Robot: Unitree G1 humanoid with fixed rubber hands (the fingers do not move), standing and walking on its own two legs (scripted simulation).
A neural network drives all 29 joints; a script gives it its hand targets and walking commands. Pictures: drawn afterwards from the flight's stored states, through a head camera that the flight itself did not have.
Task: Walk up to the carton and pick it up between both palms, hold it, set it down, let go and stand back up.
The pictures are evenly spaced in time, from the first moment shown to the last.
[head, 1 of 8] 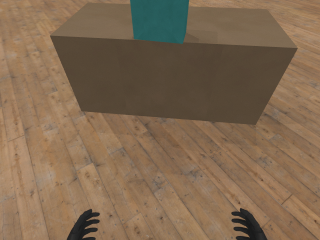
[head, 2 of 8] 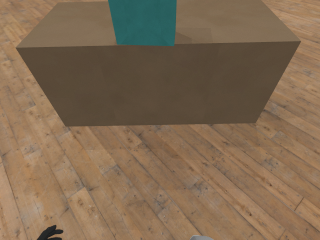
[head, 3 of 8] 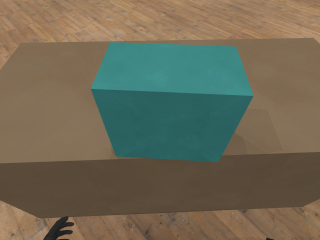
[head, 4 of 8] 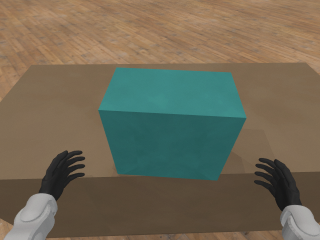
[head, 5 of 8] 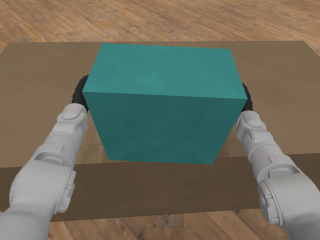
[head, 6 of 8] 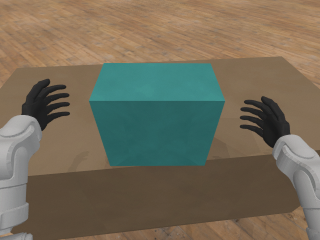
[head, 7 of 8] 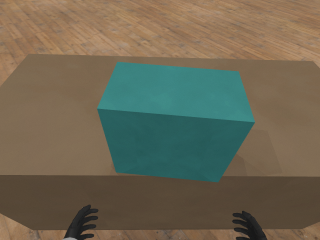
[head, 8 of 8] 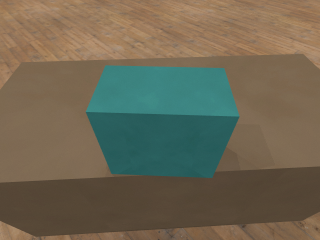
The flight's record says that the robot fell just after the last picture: no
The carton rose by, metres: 0.00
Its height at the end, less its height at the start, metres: +0.00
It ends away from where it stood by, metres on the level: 0.00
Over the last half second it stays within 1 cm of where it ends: yes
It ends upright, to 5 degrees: yes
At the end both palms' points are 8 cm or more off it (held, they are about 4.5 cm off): yes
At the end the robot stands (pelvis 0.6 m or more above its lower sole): yes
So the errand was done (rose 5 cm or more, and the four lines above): no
